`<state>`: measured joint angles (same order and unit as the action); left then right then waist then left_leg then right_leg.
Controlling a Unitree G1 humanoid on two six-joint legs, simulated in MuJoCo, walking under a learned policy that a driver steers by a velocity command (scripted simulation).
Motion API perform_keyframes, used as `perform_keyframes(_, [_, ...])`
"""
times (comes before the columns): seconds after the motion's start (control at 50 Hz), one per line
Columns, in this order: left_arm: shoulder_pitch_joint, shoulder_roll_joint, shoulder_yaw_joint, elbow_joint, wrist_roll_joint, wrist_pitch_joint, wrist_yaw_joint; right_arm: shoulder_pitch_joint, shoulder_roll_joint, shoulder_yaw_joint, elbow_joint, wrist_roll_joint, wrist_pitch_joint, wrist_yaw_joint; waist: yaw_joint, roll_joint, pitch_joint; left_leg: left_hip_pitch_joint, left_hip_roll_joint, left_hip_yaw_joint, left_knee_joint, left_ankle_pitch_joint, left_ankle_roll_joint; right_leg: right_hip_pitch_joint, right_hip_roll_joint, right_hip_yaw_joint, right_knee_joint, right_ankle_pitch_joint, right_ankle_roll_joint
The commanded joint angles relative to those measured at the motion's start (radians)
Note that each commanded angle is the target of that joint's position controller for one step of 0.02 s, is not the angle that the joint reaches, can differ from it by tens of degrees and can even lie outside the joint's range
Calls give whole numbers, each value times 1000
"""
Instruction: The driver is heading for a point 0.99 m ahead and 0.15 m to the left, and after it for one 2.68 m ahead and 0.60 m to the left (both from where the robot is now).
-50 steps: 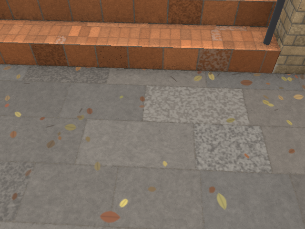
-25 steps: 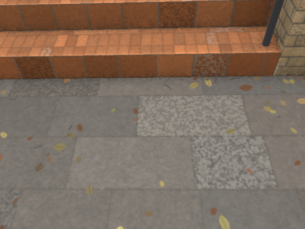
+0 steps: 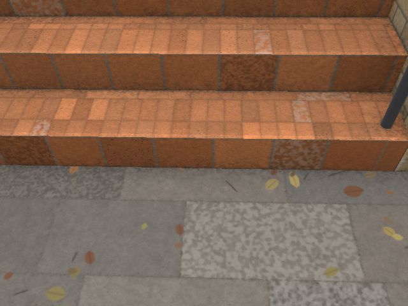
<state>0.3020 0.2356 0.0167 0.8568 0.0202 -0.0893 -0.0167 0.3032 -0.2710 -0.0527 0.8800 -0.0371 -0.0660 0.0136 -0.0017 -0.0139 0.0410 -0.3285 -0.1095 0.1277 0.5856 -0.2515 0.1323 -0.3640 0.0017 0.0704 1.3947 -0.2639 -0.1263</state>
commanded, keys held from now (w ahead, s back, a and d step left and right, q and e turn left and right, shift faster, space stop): w+shift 0.58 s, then w+q+shift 0.26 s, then q+shift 0.16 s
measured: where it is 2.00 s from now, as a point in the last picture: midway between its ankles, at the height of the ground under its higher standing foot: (201, 114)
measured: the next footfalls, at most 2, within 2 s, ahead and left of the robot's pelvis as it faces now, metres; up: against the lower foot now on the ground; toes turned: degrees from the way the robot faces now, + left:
right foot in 0.34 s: +0.54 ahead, -0.11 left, +0.00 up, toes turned -2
left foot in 0.78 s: +0.92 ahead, +0.05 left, +0.00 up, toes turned +11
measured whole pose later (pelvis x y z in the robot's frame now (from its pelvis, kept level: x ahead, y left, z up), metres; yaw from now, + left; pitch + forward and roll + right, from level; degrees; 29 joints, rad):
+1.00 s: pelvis +0.92 +0.00 +0.02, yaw +18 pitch +3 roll +1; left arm -0.06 0.15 -0.05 0.57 0.06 -0.07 0.03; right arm 0.49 -0.25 -0.02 1.00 -0.03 -0.07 0.00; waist -0.05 -0.02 0.02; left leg -0.21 -0.18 -0.07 0.41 -0.23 0.13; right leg -1.08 -0.03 0.05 2.02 -0.56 -0.04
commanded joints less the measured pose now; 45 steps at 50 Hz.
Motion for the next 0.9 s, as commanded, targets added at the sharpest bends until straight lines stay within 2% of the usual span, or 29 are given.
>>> perform_keyframes(0.02, [30,36,-5,-78,23,23,-25,63,-27,1,3,14,-47,-1,58,17,62,28,297,-460,-464,-225,107,-247,-115,37,-54,0,23])
perform_keyframes(0.06, [-86,41,-12,-125,25,32,-30,92,-45,0,21,26,-64,4,52,27,119,-2,261,-368,-536,-150,106,-335,-146,-15,-155,83,49])
perform_keyframes(0.12, [-274,52,-21,-185,17,19,-36,139,-53,3,27,41,-77,14,6,-4,152,20,180,-208,-572,162,74,-331,-142,-106,-465,305,64])
perform_keyframes(0.18, [-376,25,-38,-210,0,7,-51,208,-90,0,51,59,-92,6,-29,18,133,97,206,-151,-624,476,37,-165,-91,-172,-718,507,35])
perform_keyframes(0.22, [-406,49,-33,-211,-2,6,-43,240,-111,1,69,48,-86,0,-44,37,111,285,223,-120,-587,713,17,-168,-49,-200,-812,505,15])
perform_keyframes(0.26, [-377,88,-18,-203,9,5,-30,242,-151,-2,78,31,-73,-14,-16,92,34,452,255,-106,-451,1082,-3,-116,24,-225,-845,381,-4])
perform_keyframes(0.28, [-308,116,-5,-187,8,4,-21,233,-175,-6,83,15,-60,-25,28,129,-26,503,274,-109,-323,1230,-11,-45,58,-216,-850,295,-16])
perform_keyframes(0.3, [-150,155,13,-143,5,4,-8,209,-202,-15,86,-1,-46,-36,109,152,-113,502,294,-111,-131,1290,-11,110,77,-190,-851,216,-33])
perform_keyframes(0.32, [62,188,34,-69,4,8,10,160,-213,-20,79,-9,-30,-43,211,142,-203,445,284,-92,134,1216,-11,304,66,-175,-893,165,-51])
perform_keyframes(0.34, [246,251,60,-25,20,15,31,138,-164,-12,60,-15,-29,-42,268,105,-301,232,234,-94,478,910,1,550,-80,-28,-810,-66,-81])
perform_keyframes(0.36, [224,314,83,-24,42,14,28,274,18,27,21,52,-48,-9,107,-303,-450,-228,20,-133,949,-97,-57,872,-388,588,-944,-324,-230])
perform_keyframes(0.38, [164,256,86,-26,27,15,2,200,-85,16,13,58,-66,-13,135,-151,-425,-385,53,-240,989,-126,-14,841,-363,739,-1098,-390,-233])
perform_keyframes(0.4, [85,205,77,-16,21,3,-3,50,-99,14,-24,58,-69,-14,117,-62,-233,-436,117,-230,924,-23,-7,680,-328,554,-1127,-281,-200])
perform_keyframes(0.42, [66,138,66,10,22,-6,-8,13,-79,22,-37,47,-69,-9,78,43,-127,-396,152,-223,841,5,-4,503,-301,442,-1158,-157,-173])
perform_keyframes(0.46, [57,73,41,52,22,-21,1,1,-39,34,-52,5,-38,13,-4,47,-47,-297,194,-235,746,6,-19,273,-226,297,-1205,-83,-118])
perform_keyframes(0.52, [79,84,36,87,-12,-45,0,-66,-6,48,-84,-17,-12,34,-43,-2,44,-334,245,-195,623,32,-58,149,-183,164,-1297,31,-100])
perform_keyframes(0.58, [97,108,39,92,-17,-63,-14,-269,-22,61,-164,-11,-22,42,-12,6,106,-326,242,-97,332,244,-75,100,-99,14,-1360,299,-70])
perform_keyframes(0.62, [108,136,44,94,-24,-81,-13,-346,2,78,-181,9,-35,45,12,3,100,-171,184,-31,92,392,-58,93,-78,-97,-1386,559,-27])
perform_keyframes(0.64, [132,137,41,102,-28,-86,-12,-371,-10,73,-173,23,-31,44,39,10,58,-140,140,1,67,460,-47,171,-71,-128,-1407,654,-1])
perform_keyframes(0.66, [157,147,38,113,-17,-87,-6,-325,12,81,-166,26,-29,38,16,-76,45,-131,143,-8,86,447,-26,246,-124,-153,-1358,812,5])
perform_keyframes(0.68, [159,138,34,118,-13,-83,5,-321,-20,77,-158,24,-30,32,5,-74,44,-150,121,4,72,415,-6,332,-131,-183,-1308,1018,30])
perform_keyframes(0.72, [118,160,33,94,17,-63,37,-232,-66,58,-133,11,-30,11,-67,-115,-60,-134,67,33,134,285,44,491,-175,-204,-1112,1387,61])
perform_keyframes(0.76, [61,172,35,63,27,-38,58,93,-139,19,-34,3,-31,-3,-210,-90,-229,196,12,31,101,255,91,430,-193,-221,-655,1505,63])
perform_keyframes(0.78, [-41,231,49,34,-5,-30,51,286,-142,-4,26,-6,-30,-6,-340,-23,-252,423,32,6,-120,361,112,262,-119,-248,-267,1330,66])
perform_keyframes(0.8, [-190,167,42,2,-7,-56,37,306,-184,-32,69,16,-16,-11,-303,226,-153,601,147,-191,-156,559,123,-157,93,-222,191,148,91])
perform_keyframes(0.82, [17,54,3,-73,-14,-74,23,228,-265,-43,58,-8,-7,-18,-66,294,-261,826,372,-575,-56,1109,316,-505,85,-61,448,-99,126])
perform_keyframes(0.84, [0,67,-8,-105,-1,-76,30,176,-234,-51,38,8,6,-21,-78,144,-378,833,420,-730,-184,672,381,-553,41,25,499,-55,110])
perform_keyframes(0.86, [-56,59,-19,-130,17,-73,28,132,-148,-34,28,8,14,-26,-37,32,-218,626,387,-709,-260,483,327,-594,13,4,519,-47,96])
perform_keyframes(0.9, [-157,0,-42,-194,60,-43,22,87,-99,-5,16,16,5,-29,22,-88,-70,320,330,-586,-257,601,232,-661,0,-39,645,-92,96])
